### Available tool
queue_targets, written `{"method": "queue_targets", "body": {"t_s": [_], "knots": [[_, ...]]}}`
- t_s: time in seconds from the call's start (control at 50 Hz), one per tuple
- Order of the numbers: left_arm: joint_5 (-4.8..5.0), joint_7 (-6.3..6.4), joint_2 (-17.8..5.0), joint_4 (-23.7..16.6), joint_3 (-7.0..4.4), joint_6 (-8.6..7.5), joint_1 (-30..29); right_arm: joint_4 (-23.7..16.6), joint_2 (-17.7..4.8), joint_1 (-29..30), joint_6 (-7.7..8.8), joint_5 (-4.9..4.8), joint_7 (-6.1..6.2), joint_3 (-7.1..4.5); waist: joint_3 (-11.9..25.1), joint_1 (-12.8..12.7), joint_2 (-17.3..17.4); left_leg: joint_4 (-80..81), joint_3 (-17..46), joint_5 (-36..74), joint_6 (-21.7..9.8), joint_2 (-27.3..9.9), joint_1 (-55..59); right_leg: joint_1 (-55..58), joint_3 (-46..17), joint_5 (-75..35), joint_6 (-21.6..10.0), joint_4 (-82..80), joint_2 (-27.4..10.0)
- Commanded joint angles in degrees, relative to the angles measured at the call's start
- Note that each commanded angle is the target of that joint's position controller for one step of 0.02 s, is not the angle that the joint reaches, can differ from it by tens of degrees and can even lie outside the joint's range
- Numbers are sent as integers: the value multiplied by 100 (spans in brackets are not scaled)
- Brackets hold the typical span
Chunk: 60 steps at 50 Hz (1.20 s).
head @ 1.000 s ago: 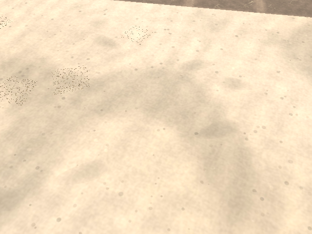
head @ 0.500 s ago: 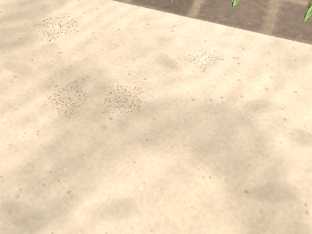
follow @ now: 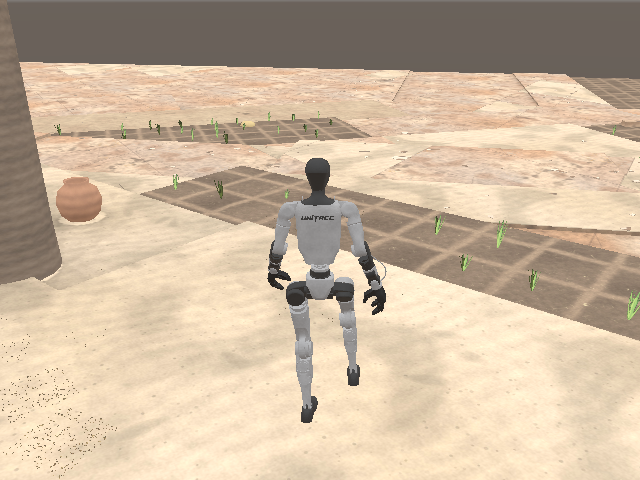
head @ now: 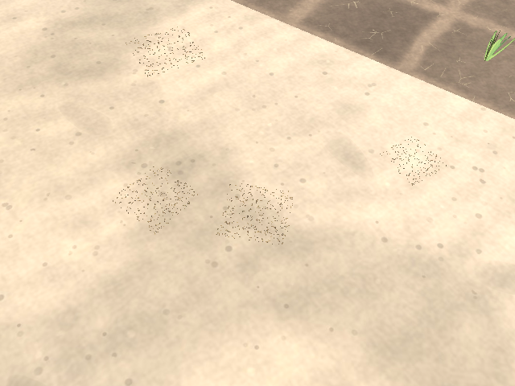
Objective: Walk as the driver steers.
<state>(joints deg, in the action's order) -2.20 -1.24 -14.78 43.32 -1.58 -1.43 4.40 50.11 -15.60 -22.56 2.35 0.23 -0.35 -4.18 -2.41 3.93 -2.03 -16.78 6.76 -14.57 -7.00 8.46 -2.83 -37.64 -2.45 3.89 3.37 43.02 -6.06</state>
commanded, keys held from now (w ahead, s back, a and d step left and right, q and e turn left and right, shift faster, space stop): w+q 0.22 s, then w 0.78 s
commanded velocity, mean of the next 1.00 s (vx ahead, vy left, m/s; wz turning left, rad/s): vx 0.50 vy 0.00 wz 0.26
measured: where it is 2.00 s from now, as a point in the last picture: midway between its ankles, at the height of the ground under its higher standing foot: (184, 199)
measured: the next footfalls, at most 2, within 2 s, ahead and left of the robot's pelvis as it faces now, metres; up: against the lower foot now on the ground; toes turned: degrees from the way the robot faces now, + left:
right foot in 0.14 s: +0.26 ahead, -0.13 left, +0.00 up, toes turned +7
left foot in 0.64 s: +0.45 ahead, +0.14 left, +0.00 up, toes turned +18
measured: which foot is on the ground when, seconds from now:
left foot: down 0.00-0.16, up 0.18-0.62, down 0.64-1.00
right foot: up 0.00-0.12, down 0.14-0.64, up 0.66-1.00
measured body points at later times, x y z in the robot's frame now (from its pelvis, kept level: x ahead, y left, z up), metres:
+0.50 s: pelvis +0.26 -0.03 +0.00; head +0.29 -0.03 +0.45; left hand +0.19 +0.23 -0.13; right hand +0.50 -0.22 -0.10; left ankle +0.35 +0.13 -0.70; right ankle +0.22 -0.14 -0.74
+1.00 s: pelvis +0.50 +0.08 +0.00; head +0.52 +0.09 +0.45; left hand +0.59 +0.35 -0.12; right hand +0.54 -0.18 -0.13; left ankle +0.41 +0.12 -0.74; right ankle +0.68 -0.03 -0.69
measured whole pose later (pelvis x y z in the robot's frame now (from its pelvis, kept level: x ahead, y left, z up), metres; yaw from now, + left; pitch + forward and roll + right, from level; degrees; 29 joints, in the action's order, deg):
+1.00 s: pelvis +0.50 +0.08 +0.00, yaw +14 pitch +1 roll +1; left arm -1.8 -2.4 -14.5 47.5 -2.1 -1.0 7.4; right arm 54.6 -13.2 -24.9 4.5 0.5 -0.5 -2.0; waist -1.1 2.6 -2.6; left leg -10.4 -4.0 -12.9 -4.7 5.0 1.5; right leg -35.9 1.7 3.7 -0.3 43.4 -6.1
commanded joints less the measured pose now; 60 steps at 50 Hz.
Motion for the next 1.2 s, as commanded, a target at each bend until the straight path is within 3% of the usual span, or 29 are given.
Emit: {"method": "queue_targets", "body": {"t_s": [0.02,0.08,0.12,0.14,0.16,0.18,0.2,0.22,0.24,0.28,0.36,0.46,0.54,0.58,0.62,0.64,0.66,0.68,0.7,0.72,0.76,0.82,0.94,1.08,1.12,1.14,1.16,1.18,1.2], "knots": [[46,-16,-427,-642,-46,-138,-839,-249,-939,-385,40,47,58,-213,23,160,586,50,1161,2655,-634,-1473,197,10,216,-193,-53,-526,348],[76,8,-621,-644,-84,-213,-485,-382,-1078,-102,49,85,118,-246,79,-131,690,-332,1417,2944,-383,-1582,99,944,90,192,-248,-1142,505],[73,109,-870,-302,-198,-299,711,-471,-1156,214,97,66,71,-255,569,-730,501,-1512,1277,3603,-130,-1254,-325,2667,204,425,-462,-1618,730],[-27,197,-1189,-197,-291,-370,1522,-548,-898,192,147,4,9,-181,1219,-1073,17,-2889,920,2821,24,-841,-899,3939,-515,1019,-701,-1855,-28],[-166,274,-1682,-257,-388,-343,1964,-770,-296,-128,168,-153,6,-38,1888,-1006,-1031,-4550,217,-395,214,-96,-2408,5317,-2668,1995,-1091,-2279,-1608],[-66,244,-1701,-238,-429,-246,1640,-809,-586,-496,117,-24,20,-58,1994,-605,-1537,-5315,33,-1711,188,-131,-3216,5138,-4369,2378,-1510,-2789,-2027],[-12,218,-1070,-360,-306,-202,1185,-623,-798,-300,25,85,38,-93,1125,-498,-518,-5611,56,-1195,177,-584,-3411,4371,-3615,2867,-1454,-2797,-1816],[31,194,-677,-366,-209,-203,917,-631,-755,62,-1,115,-28,-79,537,-511,-15,-5391,-48,-758,226,-766,-3316,3659,-2640,2426,-1339,-2908,-1458],[15,183,-550,-319,-164,-221,837,-653,-623,175,-25,133,-81,-58,316,-433,-112,-5119,-93,-549,273,-906,-3141,3257,-1951,1743,-1198,-3047,-1150],[45,163,-537,-114,-151,-331,1034,-653,-495,184,-126,222,-171,-21,180,-361,-414,-4917,-144,-396,356,-980,-2908,2895,-1134,576,-1162,-3161,-831],[111,55,-632,142,-196,-509,1340,-815,-381,625,-164,209,-235,40,170,-341,-356,-4415,-80,75,458,-951,-3285,3058,-520,-369,-1366,-3400,-834],[146,25,-674,385,-213,-466,1556,-1132,-183,1727,-97,201,-321,211,-40,-521,-333,-2647,-628,968,593,-1078,-3042,2998,265,-626,-1282,-3556,-558],[146,34,-857,649,-261,-394,1988,-1268,-243,2189,-50,191,-294,257,-92,-649,-384,-1832,-1011,768,424,-1056,-2587,3351,265,-1078,-1223,-3325,-761],[139,51,-953,743,-284,-325,2033,-1240,-320,2062,-13,216,-239,234,-40,-550,-389,-1540,-1118,391,253,-921,-2251,3620,273,-1773,-1180,-2918,-858],[173,65,-858,816,-238,-267,2058,-791,-475,843,91,308,-147,129,617,-12,-52,-938,-1187,476,13,-649,-565,3409,665,-2756,-993,-1296,-512],[179,67,-645,628,-154,-276,1956,-568,-859,-191,135,412,-70,6,1331,418,466,-800,-75,-110,-266,-1656,827,2473,871,-1369,-841,225,-263],[259,15,-35,372,-21,-284,2405,-516,-1553,-507,102,372,8,-159,1894,212,1925,-169,2667,-354,-997,-3297,2271,390,1018,2372,-594,2206,754],[103,87,-735,456,-205,-224,1977,-521,-1339,-356,49,113,35,-157,1620,317,1075,58,2912,-270,-1028,-3168,1881,-187,222,2585,-668,2775,609],[135,60,-708,353,-222,-243,1625,-524,-1013,103,60,87,37,-58,856,77,815,56,1988,135,-880,-2866,1250,-338,90,2091,-736,2753,331],[173,32,-578,362,-185,-272,1528,-521,-680,402,99,102,7,30,527,-106,625,233,1409,709,-710,-2586,596,-91,86,1712,-732,2408,169],[67,-3,-453,510,-171,-145,1710,-466,-381,682,175,71,8,119,261,-440,735,537,633,1241,-422,-2141,-167,498,130,1438,-620,1949,13],[10,-88,-320,512,-169,-20,1585,-271,-465,454,286,21,11,88,186,-542,628,818,273,1722,-528,-2035,-328,498,250,1085,-485,1739,29],[34,-118,-206,117,-99,-19,237,91,-481,-34,297,16,-3,76,-223,-298,528,1073,-227,1953,-519,-1872,-139,-19,433,-37,-316,304,-39],[59,-78,-299,-189,-72,-86,-564,491,-633,-473,262,88,72,54,-377,-152,549,677,-382,2985,-375,-2131,727,324,641,53,-688,-897,268],[54,-26,-381,-76,-124,-133,-134,537,-723,-320,252,107,100,36,-152,-401,600,27,-512,4352,-245,-2124,846,1077,769,492,-889,-1124,538],[36,21,-457,144,-181,-173,539,560,-767,-233,229,107,101,26,201,-708,552,-799,-644,4962,-158,-1998,796,1888,868,534,-1009,-1371,744],[-34,82,-642,491,-270,-235,1556,547,-698,-203,217,89,100,56,778,-1099,369,-2011,-854,4539,-42,-1731,234,3246,730,389,-1184,-1565,654],[-171,157,-1216,638,-419,-268,2462,328,-328,-379,234,-25,78,166,1568,-1282,-405,-3949,-1139,2397,145,-1267,-1276,4901,-1070,999,-1591,-1711,-827],[-77,118,-1556,701,-505,-222,2511,363,-78,-885,232,-78,45,174,2029,-987,-1375,-5491,-806,-1675,252,-243,-2806,5675,-3586,970,-2200,-2552,-1906]]}}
